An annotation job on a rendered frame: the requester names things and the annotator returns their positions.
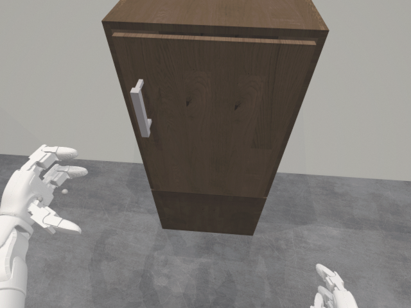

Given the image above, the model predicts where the robot left forearm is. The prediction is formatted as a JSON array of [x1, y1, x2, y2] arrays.
[[0, 215, 33, 308]]

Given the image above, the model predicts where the cupboard door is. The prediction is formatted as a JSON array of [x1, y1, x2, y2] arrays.
[[112, 32, 316, 198]]

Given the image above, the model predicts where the robot left hand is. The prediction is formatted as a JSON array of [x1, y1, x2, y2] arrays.
[[0, 144, 88, 235]]

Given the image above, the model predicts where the robot right hand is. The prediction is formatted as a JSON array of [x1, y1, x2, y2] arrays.
[[310, 264, 358, 308]]

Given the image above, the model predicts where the handle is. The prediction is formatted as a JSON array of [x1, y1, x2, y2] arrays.
[[130, 79, 152, 137]]

